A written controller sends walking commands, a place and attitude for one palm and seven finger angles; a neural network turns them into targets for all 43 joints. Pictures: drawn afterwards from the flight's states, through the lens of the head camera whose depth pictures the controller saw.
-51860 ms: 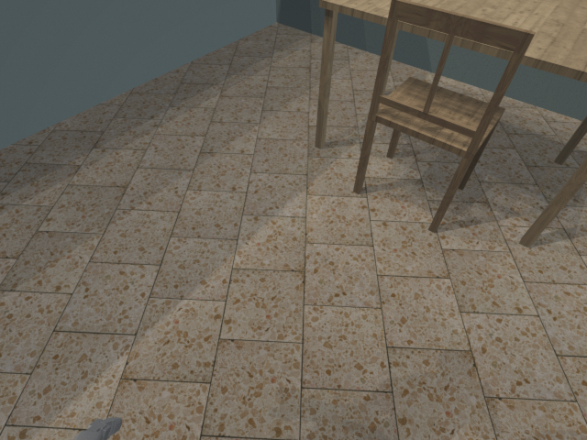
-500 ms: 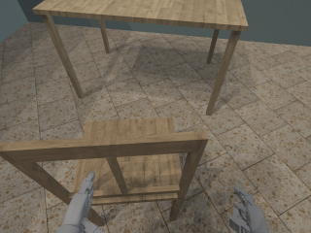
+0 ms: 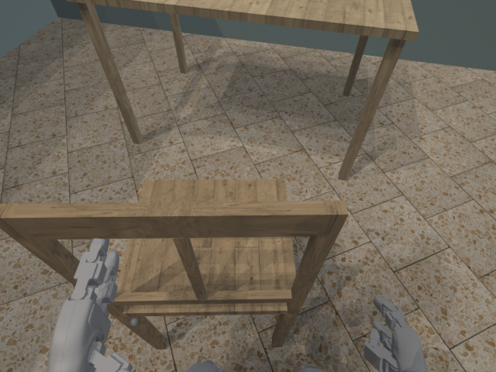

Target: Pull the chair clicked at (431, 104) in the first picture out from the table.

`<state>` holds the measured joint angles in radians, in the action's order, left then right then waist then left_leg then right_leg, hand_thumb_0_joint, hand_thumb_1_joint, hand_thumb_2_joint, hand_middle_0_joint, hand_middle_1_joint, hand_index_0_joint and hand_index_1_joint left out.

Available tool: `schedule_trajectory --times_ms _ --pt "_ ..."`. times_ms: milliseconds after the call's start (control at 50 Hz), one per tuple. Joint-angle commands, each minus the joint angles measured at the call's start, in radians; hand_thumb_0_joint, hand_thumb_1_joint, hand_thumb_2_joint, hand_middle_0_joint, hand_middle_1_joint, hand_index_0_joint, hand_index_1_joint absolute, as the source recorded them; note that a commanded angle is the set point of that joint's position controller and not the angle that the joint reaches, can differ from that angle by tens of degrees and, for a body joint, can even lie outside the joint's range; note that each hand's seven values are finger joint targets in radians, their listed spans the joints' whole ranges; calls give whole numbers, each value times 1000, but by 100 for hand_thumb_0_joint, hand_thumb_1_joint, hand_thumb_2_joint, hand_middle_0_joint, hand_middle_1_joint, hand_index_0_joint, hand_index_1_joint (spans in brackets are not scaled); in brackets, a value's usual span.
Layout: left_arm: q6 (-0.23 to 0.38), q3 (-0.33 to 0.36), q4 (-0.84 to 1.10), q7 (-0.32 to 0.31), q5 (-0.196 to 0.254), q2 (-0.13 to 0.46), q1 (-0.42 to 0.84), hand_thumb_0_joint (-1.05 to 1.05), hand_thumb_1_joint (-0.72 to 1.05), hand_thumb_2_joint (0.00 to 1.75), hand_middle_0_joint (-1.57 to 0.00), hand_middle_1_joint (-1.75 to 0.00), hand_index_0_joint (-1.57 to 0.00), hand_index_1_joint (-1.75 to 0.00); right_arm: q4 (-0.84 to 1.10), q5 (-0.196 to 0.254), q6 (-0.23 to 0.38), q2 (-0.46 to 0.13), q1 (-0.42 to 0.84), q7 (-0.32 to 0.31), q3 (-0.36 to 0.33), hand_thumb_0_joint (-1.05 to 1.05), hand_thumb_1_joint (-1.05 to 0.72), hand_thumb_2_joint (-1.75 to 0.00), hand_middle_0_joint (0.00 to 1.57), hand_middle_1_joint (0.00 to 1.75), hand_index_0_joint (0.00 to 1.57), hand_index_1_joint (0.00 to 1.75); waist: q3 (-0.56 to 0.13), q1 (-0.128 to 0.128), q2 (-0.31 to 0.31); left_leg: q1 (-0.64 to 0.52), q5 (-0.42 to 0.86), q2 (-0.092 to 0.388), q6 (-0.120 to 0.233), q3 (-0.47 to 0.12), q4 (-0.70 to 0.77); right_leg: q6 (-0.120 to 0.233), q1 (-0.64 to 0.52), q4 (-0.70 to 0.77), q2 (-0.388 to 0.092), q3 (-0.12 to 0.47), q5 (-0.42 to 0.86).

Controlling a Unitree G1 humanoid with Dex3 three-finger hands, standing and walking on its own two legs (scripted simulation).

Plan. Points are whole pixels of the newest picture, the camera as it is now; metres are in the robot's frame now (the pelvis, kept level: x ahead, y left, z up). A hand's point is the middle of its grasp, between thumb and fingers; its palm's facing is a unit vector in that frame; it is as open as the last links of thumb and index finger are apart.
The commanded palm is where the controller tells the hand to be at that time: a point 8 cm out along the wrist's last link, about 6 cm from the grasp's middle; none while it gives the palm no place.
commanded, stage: draw the hand back to the body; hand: left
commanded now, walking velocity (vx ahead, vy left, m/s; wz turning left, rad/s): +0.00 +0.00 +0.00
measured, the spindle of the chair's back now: (192, 270) +0.29 +0.12 -0.03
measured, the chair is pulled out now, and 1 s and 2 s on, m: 0.69 0.69 0.69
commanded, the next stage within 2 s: step back with the hand held close in 1.32 s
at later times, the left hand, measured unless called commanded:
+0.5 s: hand (94, 327) +0.17 +0.19 +0.10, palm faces +0.04 -0.90 -0.43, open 14.2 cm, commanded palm +0.15 +0.26 +0.17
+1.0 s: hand out of the picture +0.21 +0.25 +0.26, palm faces +0.55 -0.71 -0.44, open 8.2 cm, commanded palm +0.16 +0.28 +0.25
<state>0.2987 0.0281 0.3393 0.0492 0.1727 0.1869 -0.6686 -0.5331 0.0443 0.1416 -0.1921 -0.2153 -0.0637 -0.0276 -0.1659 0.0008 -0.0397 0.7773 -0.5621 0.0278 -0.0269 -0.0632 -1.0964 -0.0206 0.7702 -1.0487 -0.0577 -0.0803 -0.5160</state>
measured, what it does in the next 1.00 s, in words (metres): rises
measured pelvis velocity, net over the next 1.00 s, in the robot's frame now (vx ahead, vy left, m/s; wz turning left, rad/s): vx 0.02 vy -0.02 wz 0.00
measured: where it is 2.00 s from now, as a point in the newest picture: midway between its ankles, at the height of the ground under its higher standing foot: outside the picture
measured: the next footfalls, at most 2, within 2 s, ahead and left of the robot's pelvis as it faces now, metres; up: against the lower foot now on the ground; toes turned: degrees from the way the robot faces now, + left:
none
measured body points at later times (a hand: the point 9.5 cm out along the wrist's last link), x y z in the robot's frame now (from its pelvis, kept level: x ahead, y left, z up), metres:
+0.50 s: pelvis +0.02 -0.01 +0.05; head +0.02 -0.03 +0.49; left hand +0.16 +0.24 +0.12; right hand +0.20 -0.23 -0.04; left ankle -0.01 +0.13 -0.66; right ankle +0.00 -0.13 -0.66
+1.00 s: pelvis +0.02 -0.02 +0.07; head +0.00 -0.08 +0.52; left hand +0.18 +0.29 +0.29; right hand +0.23 -0.24 -0.02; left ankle -0.01 +0.13 -0.66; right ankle +0.00 -0.13 -0.66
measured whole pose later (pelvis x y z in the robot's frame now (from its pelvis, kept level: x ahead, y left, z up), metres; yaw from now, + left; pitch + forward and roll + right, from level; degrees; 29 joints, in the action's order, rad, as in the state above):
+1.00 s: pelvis +0.02 -0.02 +0.07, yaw +0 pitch -3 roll +0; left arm 0.05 0.39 0.37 -0.16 0.07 0.36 -0.41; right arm -0.66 0.03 0.15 -0.24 -0.14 -0.10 0.01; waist -0.01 -0.06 -0.12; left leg 0.12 -0.34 0.05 -0.05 -0.04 -0.52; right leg 0.00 0.15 -0.54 -0.03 -0.09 -0.33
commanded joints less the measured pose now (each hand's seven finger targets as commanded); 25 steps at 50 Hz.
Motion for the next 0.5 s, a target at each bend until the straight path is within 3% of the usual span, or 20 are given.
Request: schedule_trajectory --times_ms 0,20,40,80,120,140,160,220,240,260,280,300,340,360,400,480 --pt "122 41 141 105 30 84 -99 0 -55 20 0 0 0 0 169 14 44 -123 92 14 -61 0 -90 -90 20 30 20 30 -124 13 36 -84 334 -20 29 31 155 29 -148 141 28 -4 286" --pt "103 84 182 112 43 127 -93 0 -55 20 0 0 0 0 183 17 42 -125 108 8 -61 0 -90 -90 20 30 20 30 -147 -1 26 -90 329 -21 34 34 162 30 -183 154 26 6 285" --pt "103 112 286 114 58 161 -50 0 -55 20 0 0 0 0 196 21 43 -128 101 0 -59 0 -90 -90 20 30 20 30 -192 0 -2 -126 341 -24 36 36 172 31 -211 160 21 10 297" --pt "89 175 345 99 85 192 -52 0 -55 20 0 0 0 0 197 26 42 -108 99 -14 -55 0 -90 -90 20 30 20 30 -210 -12 -13 -159 373 -23 37 34 192 32 -249 174 21 7 331" --pt "77 232 335 75 104 206 -60 0 -55 20 0 0 0 0 177 31 38 -97 93 -27 -52 0 -90 -90 20 30 20 30 -188 -14 7 -167 393 -21 35 28 204 34 -265 191 30 -2 356" --pt "69 211 310 73 115 165 -62 0 -51 22 -1 -1 -1 -1 172 34 39 -93 93 -30 -47 0 -90 -90 20 30 20 30 -145 -3 19 -169 374 -21 33 29 215 29 -252 205 31 -9 343" --pt "59 221 274 74 123 162 -47 0 -48 24 -1 -2 -1 -2 164 37 38 -97 92 -34 -46 0 -90 -90 20 30 20 30 -112 4 41 -164 353 -19 32 25 223 26 -243 220 33 -11 322" --pt "74 278 352 69 157 219 34 0 -37 29 -2 -4 -2 -4 154 35 65 -105 93 -45 -32 0 -90 -90 20 30 20 30 -113 -1 -13 -200 346 -21 31 21 248 31 -273 256 35 -3 295" --pt "-82 327 298 -73 -61 434 -48 0 -33 31 -3 -5 -3 -5 167 13 32 -101 90 -66 -18 0 -90 -90 20 30 20 30 -166 -84 -91 -265 369 25 29 29 301 60 -356 299 -3 47 303" --pt "-150 256 414 -125 -68 320 -41 0 -30 32 -4 -5 -4 -5 203 9 29 -85 78 -72 0 0 -90 -90 20 30 20 30 -121 -46 -105 -283 377 14 29 34 325 54 -372 322 -11 25 332" --pt "-189 249 426 -152 -76 313 -39 0 -26 34 -4 -6 -4 -6 194 12 29 -88 73 -77 -1 0 -90 -90 20 30 20 30 -114 -40 -96 -300 396 19 25 32 331 52 -378 326 -12 18 353" --pt "-215 234 420 -174 -89 287 -43 0 -22 36 -4 -7 -4 -7 182 7 26 -85 80 -78 2 0 -90 -90 20 30 20 30 -80 -38 -128 -322 412 19 26 40 340 53 -389 335 -11 13 368" --pt "-258 251 415 -202 -106 313 -36 0 -15 39 -5 -8 -5 -8 165 2 24 -92 82 -84 10 0 -90 -90 20 30 20 30 -55 -43 -128 -363 451 21 26 39 361 55 -415 356 -5 4 403" --pt "-273 268 397 -214 -106 323 -31 0 -12 41 -6 -9 -6 -9 159 -2 21 -92 88 -86 14 0 -90 -90 20 30 20 30 -35 -45 -100 -370 449 23 24 36 381 54 -431 372 -3 -3 405" --pt "-283 292 397 -230 -108 347 19 0 -4 44 -7 -10 -7 -10 151 -5 25 -97 101 -89 22 0 -90 -90 20 30 20 30 -3 -46 -60 -396 430 25 25 34 419 51 -459 406 -3 -7 396" --pt "-289 338 413 -246 -109 388 89 0 10 51 -9 -14 -9 -14 131 -8 44 -107 113 -91 28 0 -90 -90 20 30 20 30 10 -49 -56 -471 441 21 25 34 477 51 -510 452 0 -1 413"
